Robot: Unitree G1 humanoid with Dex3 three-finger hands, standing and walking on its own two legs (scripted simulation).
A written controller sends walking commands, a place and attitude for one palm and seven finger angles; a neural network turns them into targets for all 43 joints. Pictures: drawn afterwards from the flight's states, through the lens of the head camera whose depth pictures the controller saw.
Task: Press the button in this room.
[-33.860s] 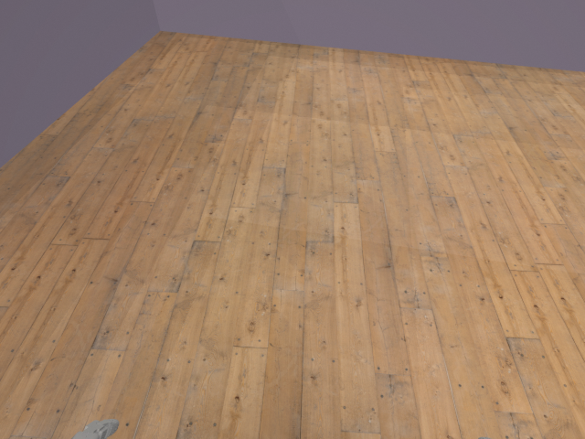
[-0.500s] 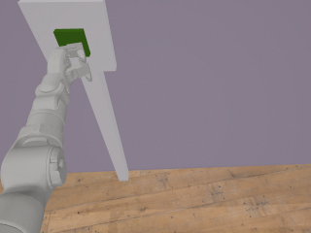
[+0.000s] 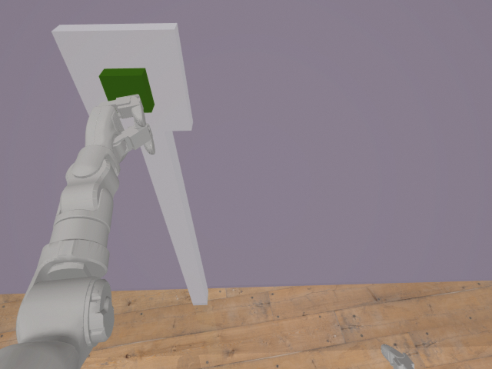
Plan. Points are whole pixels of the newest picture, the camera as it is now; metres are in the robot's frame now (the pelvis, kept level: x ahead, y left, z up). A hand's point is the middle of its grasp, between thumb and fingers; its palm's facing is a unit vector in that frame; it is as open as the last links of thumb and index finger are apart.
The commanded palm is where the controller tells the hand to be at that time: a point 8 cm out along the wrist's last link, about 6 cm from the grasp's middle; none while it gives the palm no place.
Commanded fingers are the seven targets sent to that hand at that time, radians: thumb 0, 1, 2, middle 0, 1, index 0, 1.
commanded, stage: pull the fist back off the button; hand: left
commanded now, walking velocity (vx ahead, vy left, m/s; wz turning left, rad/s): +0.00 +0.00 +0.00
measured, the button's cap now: (129, 90) +0.50 +0.22 +0.23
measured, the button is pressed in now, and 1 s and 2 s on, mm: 0 0 0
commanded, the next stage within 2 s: draw the hand back to the body in 0.48 s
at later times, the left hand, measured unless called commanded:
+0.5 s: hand (129, 166) +0.34 +0.18 +0.20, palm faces +0.08 -1.00 -0.01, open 3.1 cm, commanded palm +0.32 +0.22 +0.20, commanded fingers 0.00 0.90 0.90 -1.30 -1.50 -1.30 -1.50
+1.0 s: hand (111, 201) +0.29 +0.19 +0.19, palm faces +0.12 -0.99 -0.04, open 3.1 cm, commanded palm +0.25 +0.23 +0.19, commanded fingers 0.00 0.90 0.90 -1.30 -1.50 -1.30 -1.50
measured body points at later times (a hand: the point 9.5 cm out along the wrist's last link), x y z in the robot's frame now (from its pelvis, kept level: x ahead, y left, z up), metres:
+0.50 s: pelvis +0.01 -0.02 +0.00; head -0.03 -0.04 +0.45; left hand +0.33 +0.23 +0.21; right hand +0.23 -0.23 -0.06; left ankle +0.04 +0.11 -0.74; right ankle -0.02 -0.11 -0.74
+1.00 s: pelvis +0.00 -0.02 +0.00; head -0.05 -0.05 +0.45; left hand +0.27 +0.24 +0.19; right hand +0.19 -0.25 -0.07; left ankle +0.04 +0.11 -0.74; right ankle -0.02 -0.11 -0.74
